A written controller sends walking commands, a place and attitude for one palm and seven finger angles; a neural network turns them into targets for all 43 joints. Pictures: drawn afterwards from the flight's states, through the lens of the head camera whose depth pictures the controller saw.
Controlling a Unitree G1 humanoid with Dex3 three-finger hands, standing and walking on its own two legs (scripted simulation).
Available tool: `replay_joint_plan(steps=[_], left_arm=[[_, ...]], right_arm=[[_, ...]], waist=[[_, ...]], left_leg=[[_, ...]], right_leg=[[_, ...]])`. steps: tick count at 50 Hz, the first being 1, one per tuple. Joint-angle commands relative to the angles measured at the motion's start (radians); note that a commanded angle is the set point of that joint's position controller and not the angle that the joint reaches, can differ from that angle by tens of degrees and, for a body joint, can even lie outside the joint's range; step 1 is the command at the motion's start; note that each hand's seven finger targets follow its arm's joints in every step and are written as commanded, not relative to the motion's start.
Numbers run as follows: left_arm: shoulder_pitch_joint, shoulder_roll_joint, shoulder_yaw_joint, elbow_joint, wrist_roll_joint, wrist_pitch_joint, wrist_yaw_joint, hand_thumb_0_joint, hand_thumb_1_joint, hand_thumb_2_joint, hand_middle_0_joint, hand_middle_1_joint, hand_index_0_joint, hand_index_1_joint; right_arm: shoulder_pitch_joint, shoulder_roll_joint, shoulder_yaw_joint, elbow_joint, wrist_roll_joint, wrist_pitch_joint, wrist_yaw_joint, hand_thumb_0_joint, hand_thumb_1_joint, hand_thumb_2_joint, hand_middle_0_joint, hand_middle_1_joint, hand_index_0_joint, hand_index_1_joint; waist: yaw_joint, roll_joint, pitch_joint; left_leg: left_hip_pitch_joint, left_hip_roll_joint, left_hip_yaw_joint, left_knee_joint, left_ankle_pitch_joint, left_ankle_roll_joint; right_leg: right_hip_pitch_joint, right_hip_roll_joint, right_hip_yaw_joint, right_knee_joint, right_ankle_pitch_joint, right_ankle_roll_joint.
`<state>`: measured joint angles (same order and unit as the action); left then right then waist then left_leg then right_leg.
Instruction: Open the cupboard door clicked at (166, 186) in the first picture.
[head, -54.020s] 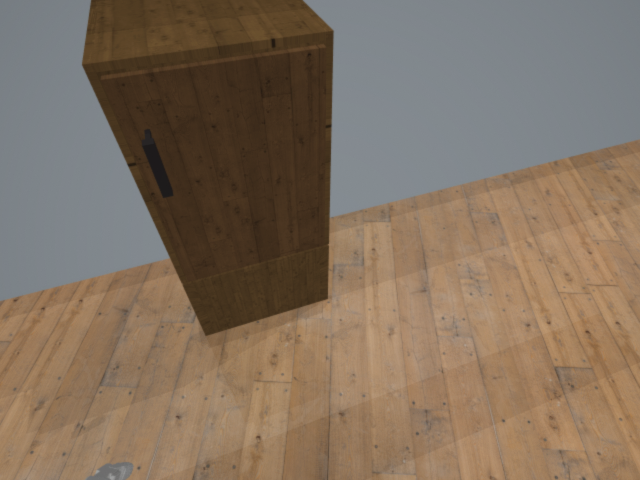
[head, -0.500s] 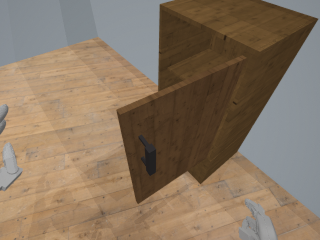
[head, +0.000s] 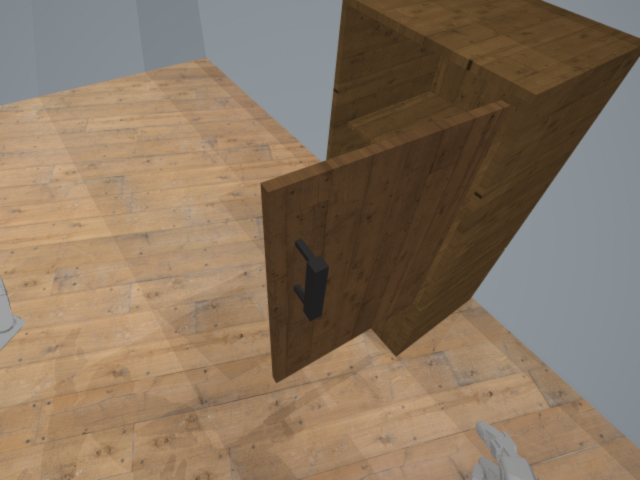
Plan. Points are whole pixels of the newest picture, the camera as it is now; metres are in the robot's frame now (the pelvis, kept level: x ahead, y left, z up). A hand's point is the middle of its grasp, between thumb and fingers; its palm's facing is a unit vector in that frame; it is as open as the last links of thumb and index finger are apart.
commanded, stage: step back with the hand held close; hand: left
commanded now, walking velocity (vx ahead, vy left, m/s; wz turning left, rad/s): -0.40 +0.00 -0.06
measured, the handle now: (307, 280) +0.38 +0.04 +0.01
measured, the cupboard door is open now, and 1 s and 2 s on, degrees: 85 85 85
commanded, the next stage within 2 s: stop stepping back and stand still in 0.34 s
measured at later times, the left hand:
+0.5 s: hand out of the picture +0.10 +0.24 +0.15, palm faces +0.36 -0.79 -0.49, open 7.4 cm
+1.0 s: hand out of the picture -0.02 +0.22 +0.16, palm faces +0.40 -0.82 -0.40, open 7.4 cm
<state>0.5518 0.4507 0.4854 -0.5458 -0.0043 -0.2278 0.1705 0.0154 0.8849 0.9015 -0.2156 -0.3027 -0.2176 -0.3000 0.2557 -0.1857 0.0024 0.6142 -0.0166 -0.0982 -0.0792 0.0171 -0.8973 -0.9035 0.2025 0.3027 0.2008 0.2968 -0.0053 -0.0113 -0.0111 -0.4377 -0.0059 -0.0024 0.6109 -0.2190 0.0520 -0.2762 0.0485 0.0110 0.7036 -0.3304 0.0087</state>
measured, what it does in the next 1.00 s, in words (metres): walks backwards: left foot, then right foot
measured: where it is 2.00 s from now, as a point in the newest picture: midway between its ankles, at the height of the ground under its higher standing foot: outside the picture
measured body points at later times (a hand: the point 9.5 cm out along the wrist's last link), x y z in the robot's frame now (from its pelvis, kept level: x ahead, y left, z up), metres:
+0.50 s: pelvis -0.13 -0.02 +0.01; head -0.08 +0.00 +0.45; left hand +0.07 +0.28 +0.18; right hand +0.06 -0.29 -0.06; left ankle -0.13 +0.07 -0.73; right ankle -0.10 -0.13 -0.73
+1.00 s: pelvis -0.22 -0.03 +0.01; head -0.24 -0.02 +0.46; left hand -0.05 +0.26 +0.18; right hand -0.10 -0.31 -0.07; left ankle -0.22 +0.10 -0.72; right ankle -0.21 -0.14 -0.73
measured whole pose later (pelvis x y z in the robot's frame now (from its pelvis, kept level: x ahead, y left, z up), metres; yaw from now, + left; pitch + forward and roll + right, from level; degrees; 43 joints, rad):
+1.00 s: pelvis -0.22 -0.03 +0.01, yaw +0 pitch +0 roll +0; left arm 0.54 0.37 0.35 -0.44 -0.01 -0.18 0.16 0.02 0.89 0.90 -0.21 -0.30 -0.21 -0.30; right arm 0.30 -0.26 -0.02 0.68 -0.01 -0.12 -0.10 0.02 -0.90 -0.90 0.20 0.30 0.20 0.30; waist -0.03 -0.04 -0.04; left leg -0.25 0.05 0.05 0.56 -0.37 0.04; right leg -0.25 0.00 -0.06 0.50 -0.25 -0.03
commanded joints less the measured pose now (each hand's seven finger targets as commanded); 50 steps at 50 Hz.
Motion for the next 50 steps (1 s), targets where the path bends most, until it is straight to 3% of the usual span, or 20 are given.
replay_joint_plan(steps=[1, 4, 8, 11, 12, 15, 19, 21, 23, 26, 30, 34, 35, 37, 38, 41, 43, 48, 49, 50], left_arm=[[-0.023, 0.11, 0.043, -0.17, -0.024, -0.061, -0.004, 0.0, 0.9, 0.9, -0.2, -0.3, -0.2, -0.3], [-0.073, 0.134, 0.029, -0.236, -0.022, -0.066, -0.011, 0.0, 0.9, 0.9, -0.2, -0.3, -0.2, -0.3], [0.032, 0.193, 0.11, -0.298, -0.061, -0.043, -0.018, 0.0, 0.9, 0.9, -0.2, -0.3, -0.2, -0.3], [0.117, 0.26, 0.188, -0.245, -0.064, -0.022, -0.017, 0.0, 0.9, 0.9, -0.2, -0.3, -0.2, -0.3], [0.127, 0.254, 0.198, -0.204, -0.059, -0.008, -0.011, 0.0, 0.9, 0.9, -0.2, -0.3, -0.2, -0.3], [0.085, 0.205, 0.151, -0.117, -0.038, 0.012, -0.015, 0.0, 0.9, 0.9, -0.2, -0.3, -0.2, -0.3], [-0.053, 0.118, 0.002, -0.073, -0.012, 0.015, 0.001, 0.0, 0.9, 0.9, -0.2, -0.3, -0.2, -0.3], [-0.066, 0.142, -0.001, -0.138, -0.017, 0.011, 0.007, 0.0, 0.9, 0.9, -0.2, -0.3, -0.2, -0.3], [-0.035, 0.181, 0.042, -0.226, -0.013, -0.004, 0.011, 0.0, 0.9, 0.9, -0.2, -0.3, -0.2, -0.3], [0.078, 0.2, 0.083, -0.336, -0.028, -0.012, 0.004, 0.0, 0.9, 0.9, -0.2, -0.3, -0.2, -0.3], [0.048, 0.196, 0.105, -0.367, -0.025, -0.009, 0.021, 0.0, 0.9, 0.9, -0.2, -0.3, -0.2, -0.3], [0.034, 0.167, 0.098, -0.121, -0.029, 0.012, 0.027, 0.0, 0.9, 0.9, -0.2, -0.3, -0.2, -0.3], [-0.01, 0.145, 0.065, -0.085, -0.025, 0.012, 0.023, 0.0, 0.9, 0.9, -0.2, -0.3, -0.2, -0.3], [-0.076, 0.172, 0.064, -0.036, -0.03, 0.014, 0.013, 0.0, 0.9, 0.9, -0.2, -0.3, -0.2, -0.3], [-0.128, 0.155, 0.029, -0.04, -0.029, 0.015, 0.008, 0.0, 0.9, 0.9, -0.2, -0.3, -0.2, -0.3], [-0.13, 0.112, -0.009, 0.01, -0.021, -0.004, -0.006, 0.0, 0.9, 0.9, -0.2, -0.3, -0.2, -0.3], [-0.149, 0.117, -0.02, -0.016, -0.009, -0.017, -0.004, 0.0, 0.9, 0.9, -0.2, -0.3, -0.2, -0.3], [-0.111, 0.169, 0.05, -0.177, -0.005, -0.04, 0.023, 0.0, 0.9, 0.9, -0.2, -0.3, -0.2, -0.3], [-0.085, 0.179, 0.064, -0.202, -0.014, -0.046, 0.024, 0.0, 0.9, 0.9, -0.2, -0.3, -0.2, -0.3], [-0.087, 0.171, 0.071, -0.259, -0.016, -0.059, 0.026, 0.0, 0.9, 0.9, -0.2, -0.3, -0.2, -0.3]], right_arm=[[-0.127, -0.168, -0.058, -0.111, -0.015, -0.082, 0.007, 0.0, -0.9, -0.9, 0.2, 0.3, 0.2, 0.3], [-0.131, -0.162, -0.062, -0.086, -0.006, -0.078, 0.021, 0.0, -0.9, -0.9, 0.2, 0.3, 0.2, 0.3], [-0.185, -0.154, -0.064, -0.151, 0.009, -0.059, 0.035, 0.0, -0.9, -0.9, 0.2, 0.3, 0.2, 0.3], [-0.236, -0.116, -0.046, -0.211, 0.043, -0.015, 0.029, 0.0, -0.9, -0.9, 0.2, 0.3, 0.2, 0.3], [-0.242, -0.114, -0.052, -0.195, 0.044, 0.0, 0.026, 0.0, -0.9, -0.9, 0.2, 0.3, 0.2, 0.3], [-0.251, -0.076, -0.031, -0.171, 0.017, 0.023, 0.013, 0.0, -0.9, -0.9, 0.2, 0.3, 0.2, 0.3], [-0.256, -0.113, -0.023, -0.135, 0.013, 0.036, -0.028, 0.0, -0.9, -0.9, 0.2, 0.3, 0.2, 0.3], [-0.185, -0.137, -0.034, -0.136, 0.015, 0.033, -0.037, 0.0, -0.9, -0.9, 0.2, 0.3, 0.2, 0.3], [-0.146, -0.165, -0.07, -0.163, 0.02, 0.02, -0.028, 0.0, -0.9, -0.9, 0.2, 0.3, 0.2, 0.3], [-0.14, -0.147, -0.065, -0.202, 0.004, -0.036, -0.002, 0.0, -0.9, -0.9, 0.2, 0.3, 0.2, 0.3], [-0.11, -0.131, -0.044, -0.169, 0.006, -0.089, 0.005, 0.0, -0.9, -0.9, 0.2, 0.3, 0.2, 0.3], [-0.129, -0.152, -0.033, -0.138, 0.008, -0.076, -0.001, 0.0, -0.9, -0.9, 0.2, 0.3, 0.2, 0.3], [-0.137, -0.15, -0.036, -0.135, 0.004, -0.063, -0.002, 0.0, -0.9, -0.9, 0.2, 0.3, 0.2, 0.3], [-0.136, -0.15, -0.045, -0.123, -0.006, -0.042, -0.003, 0.0, -0.9, -0.9, 0.2, 0.3, 0.2, 0.3], [-0.138, -0.151, -0.052, -0.107, 0.004, -0.039, -0.001, 0.0, -0.9, -0.9, 0.2, 0.3, 0.2, 0.3], [-0.114, -0.14, -0.037, -0.094, 0.003, -0.038, 0.009, 0.0, -0.9, -0.9, 0.2, 0.3, 0.2, 0.3], [-0.133, -0.13, -0.031, -0.096, 0.006, -0.041, 0.001, 0.0, -0.9, -0.9, 0.2, 0.3, 0.2, 0.3], [-0.103, -0.131, -0.041, -0.113, -0.004, -0.088, -0.027, 0.0, -0.9, -0.9, 0.2, 0.3, 0.2, 0.3], [-0.092, -0.145, -0.048, -0.123, -0.002, -0.096, -0.034, 0.0, -0.9, -0.9, 0.2, 0.3, 0.2, 0.3], [-0.089, -0.167, -0.051, -0.14, -0.007, -0.1, -0.032, 0.0, -0.9, -0.9, 0.2, 0.3, 0.2, 0.3]], waist=[[0.003, 0.161, -0.093], [0.013, 0.194, -0.287], [0.032, 0.101, -0.405], [0.036, -0.197, -0.247], [0.042, -0.206, -0.185], [0.007, -0.099, -0.077], [-0.025, -0.014, 0.015], [-0.022, 0.009, -0.092], [0.013, 0.141, -0.242], [0.015, 0.263, -0.284], [0.004, 0.196, -0.169], [-0.013, 0.169, -0.005], [-0.022, 0.1, 0.037], [-0.015, -0.159, 0.085], [0.003, -0.237, 0.081], [-0.021, -0.091, 0.051], [-0.018, -0.102, 0.044], [-0.007, -0.033, -0.032], [-0.013, 0.063, -0.037], [-0.008, 0.258, -0.039]], left_leg=[[0.179, 0.235, -0.223, -0.231, 0.419, 0.06], [0.453, 0.225, -0.156, -0.136, 0.809, 0.041], [0.418, 0.2, -0.082, -0.094, 0.655, 0.042], [0.038, -0.018, 0.045, 0.189, -0.157, -0.056], [-0.043, -0.052, -0.015, 0.398, -0.266, -0.064], [-0.063, 0.008, -0.021, 0.42, -0.233, -0.094], [0.043, 0.009, 0.018, 0.014, -0.132, -0.08], [0.172, 0.025, 0.021, -0.236, 0.14, -0.074], [0.355, 0.238, -0.154, -0.229, 0.696, 0.008], [0.362, 0.287, -0.219, -0.243, 0.69, 0.062], [0.264, 0.231, -0.141, -0.288, 0.349, 0.045], [-0.028, 0.152, -0.085, -0.364, -0.361, -0.003], [-0.036, 0.096, -0.05, -0.264, -0.393, -0.028], [-0.008, 0.007, 0.018, 0.18, -0.237, -0.066], [-0.062, 0.01, 0.009, 0.386, -0.217, -0.06], [-0.109, 0.053, 0.0, 0.42, -0.11, -0.054], [0.002, 0.062, 0.035, 0.271, -0.104, -0.042], [0.258, 0.015, 0.104, -0.151, -0.146, -0.011], [0.31, 0.05, 0.04, -0.243, -0.175, 0.005], [0.328, 0.168, -0.156, -0.331, -0.224, 0.056]], right_leg=[[0.004, -0.009, 0.02, -0.162, 0.069, -0.006], [0.005, -0.02, 0.037, -0.169, 0.234, -0.005], [0.074, -0.047, 0.054, -0.171, 0.314, 0.02], [0.098, -0.32, 0.301, -0.369, 0.763, -0.046], [0.028, -0.374, 0.317, -0.398, 0.761, -0.074], [-0.016, -0.316, 0.216, -0.355, 0.795, -0.147], [0.045, -0.227, 0.134, -0.301, 0.909, -0.099], [0.138, -0.146, 0.067, -0.234, 0.807, -0.036], [0.051, -0.047, 0.031, -0.127, 0.239, 0.024], [-0.046, -0.022, 0.01, 0.027, -0.089, -0.006], [0.003, -0.038, -0.006, -0.004, -0.069, 0.01], [0.206, -0.035, -0.063, -0.27, -0.049, -0.011], [0.146, -0.074, 0.024, -0.366, -0.151, -0.056], [-0.106, -0.317, 0.393, -0.586, -0.511, -0.193], [-0.128, -0.398, 0.486, -0.625, -0.541, -0.222], [-0.054, -0.337, 0.288, -0.547, -0.295, -0.179], [-0.108, -0.296, 0.18, -0.533, -0.271, -0.149], [-0.048, -0.232, 0.139, -0.419, -0.27, -0.122], [-0.06, -0.195, 0.119, -0.309, -0.206, -0.094], [-0.11, -0.099, 0.049, -0.118, -0.139, -0.052]])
